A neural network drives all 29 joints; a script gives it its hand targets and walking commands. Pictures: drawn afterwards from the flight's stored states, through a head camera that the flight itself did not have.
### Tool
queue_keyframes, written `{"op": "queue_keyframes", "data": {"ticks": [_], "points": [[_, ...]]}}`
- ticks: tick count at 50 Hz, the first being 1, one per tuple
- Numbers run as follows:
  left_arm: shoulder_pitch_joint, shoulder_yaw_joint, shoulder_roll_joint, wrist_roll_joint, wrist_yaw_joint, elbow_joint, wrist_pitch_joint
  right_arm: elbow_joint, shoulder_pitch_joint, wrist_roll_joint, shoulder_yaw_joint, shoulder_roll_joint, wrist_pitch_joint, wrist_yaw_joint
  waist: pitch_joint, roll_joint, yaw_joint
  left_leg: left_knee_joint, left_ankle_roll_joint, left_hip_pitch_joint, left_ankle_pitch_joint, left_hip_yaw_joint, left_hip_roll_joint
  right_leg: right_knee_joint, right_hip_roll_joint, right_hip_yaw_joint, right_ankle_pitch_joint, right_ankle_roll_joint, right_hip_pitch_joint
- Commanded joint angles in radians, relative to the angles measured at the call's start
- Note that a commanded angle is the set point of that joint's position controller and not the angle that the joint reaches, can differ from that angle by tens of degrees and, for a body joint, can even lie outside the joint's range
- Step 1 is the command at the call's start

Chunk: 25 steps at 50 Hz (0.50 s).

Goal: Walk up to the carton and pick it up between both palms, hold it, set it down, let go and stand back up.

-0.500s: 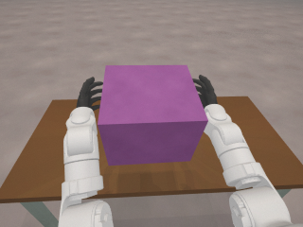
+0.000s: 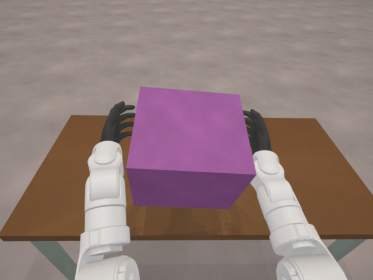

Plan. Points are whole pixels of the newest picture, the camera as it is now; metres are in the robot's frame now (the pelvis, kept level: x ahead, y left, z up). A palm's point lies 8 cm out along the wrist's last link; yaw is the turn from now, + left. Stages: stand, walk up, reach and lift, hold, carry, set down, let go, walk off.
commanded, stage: set down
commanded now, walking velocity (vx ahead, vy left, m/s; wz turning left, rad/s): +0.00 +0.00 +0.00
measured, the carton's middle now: (186, 150) +0.37 +0.01 +0.12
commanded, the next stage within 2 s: none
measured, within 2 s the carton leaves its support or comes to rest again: neither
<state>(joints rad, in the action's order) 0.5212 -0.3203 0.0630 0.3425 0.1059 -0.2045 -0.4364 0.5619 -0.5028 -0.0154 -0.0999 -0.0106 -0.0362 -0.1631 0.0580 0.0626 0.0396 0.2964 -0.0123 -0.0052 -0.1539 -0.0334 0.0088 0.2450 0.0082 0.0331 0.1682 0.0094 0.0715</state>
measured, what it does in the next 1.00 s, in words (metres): stands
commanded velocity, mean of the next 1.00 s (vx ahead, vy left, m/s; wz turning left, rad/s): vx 0.00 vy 0.00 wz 0.00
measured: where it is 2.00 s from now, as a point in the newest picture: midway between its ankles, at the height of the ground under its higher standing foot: outside the picture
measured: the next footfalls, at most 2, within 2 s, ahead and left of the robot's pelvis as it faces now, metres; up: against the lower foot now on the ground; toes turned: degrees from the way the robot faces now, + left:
none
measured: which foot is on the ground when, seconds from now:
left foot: down 0.00-1.00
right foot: down 0.00-1.00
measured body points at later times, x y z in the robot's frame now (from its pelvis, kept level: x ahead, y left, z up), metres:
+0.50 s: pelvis +0.01 +0.00 +0.00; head -0.01 +0.04 +0.45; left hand +0.38 +0.16 +0.12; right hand +0.37 -0.16 +0.11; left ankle +0.02 +0.13 -0.75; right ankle -0.01 -0.12 -0.75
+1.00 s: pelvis +0.01 +0.00 +0.00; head +0.01 +0.03 +0.45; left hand +0.40 +0.15 +0.07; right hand +0.37 -0.17 +0.07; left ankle +0.02 +0.13 -0.75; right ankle -0.01 -0.12 -0.75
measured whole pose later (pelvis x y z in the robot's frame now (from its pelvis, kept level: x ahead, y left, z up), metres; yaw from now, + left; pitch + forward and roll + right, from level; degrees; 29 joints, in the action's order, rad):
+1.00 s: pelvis +0.01 +0.00 +0.00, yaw -2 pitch -2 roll -1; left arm 0.54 -0.34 0.06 0.32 0.05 -0.64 -0.08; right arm 0.83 -0.48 0.11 -0.24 -0.03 0.23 -0.15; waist 0.02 0.06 0.00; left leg 0.29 -0.01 0.09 -0.15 0.00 0.02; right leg 0.20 0.00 0.00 0.14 0.01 -0.03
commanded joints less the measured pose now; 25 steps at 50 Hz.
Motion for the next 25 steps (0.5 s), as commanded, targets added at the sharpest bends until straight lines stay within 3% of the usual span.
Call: {"op": "queue_keyframes", "data": {"ticks": [1,7,12,18,25], "points": [[0.458,0.482,0.448,-0.124,0.104,0.057,0.080,-0.315,-0.688,-0.009,0.350,-0.402,0.181,0.113,-0.400,-0.033,0.027,0.020,-0.021,-0.154,0.303,0.108,-0.029,-0.009,-0.057,0.109,-0.268,0.021,0.034],[0.451,0.521,0.451,-0.137,0.072,0.075,0.126,-0.295,-0.645,-0.023,0.394,-0.415,0.206,0.114,-0.430,-0.065,0.012,0.031,-0.034,-0.142,0.347,0.098,-0.030,0.003,-0.052,0.097,-0.338,0.020,0.051],[0.408,0.474,0.424,-0.103,0.073,0.035,0.118,-0.232,-0.592,-0.029,0.391,-0.420,0.186,0.112,-0.344,-0.073,-0.007,0.007,-0.023,-0.087,0.285,0.104,-0.034,0.001,-0.040,0.080,-0.319,0.028,0.065],[0.381,0.444,0.430,-0.092,0.087,0.006,0.115,-0.212,-0.569,-0.016,0.364,-0.416,0.193,0.109,-0.324,-0.069,-0.009,0.003,-0.024,-0.080,0.278,0.110,-0.032,-0.001,-0.038,0.079,-0.326,0.029,0.065],[0.410,0.487,0.464,-0.118,0.072,-0.018,0.191,-0.210,-0.571,0.018,0.353,-0.440,0.241,0.107,-0.393,-0.057,0.010,0.029,-0.039,-0.121,0.348,0.104,-0.027,0.000,-0.049,0.088,-0.378,0.028,0.044]]}}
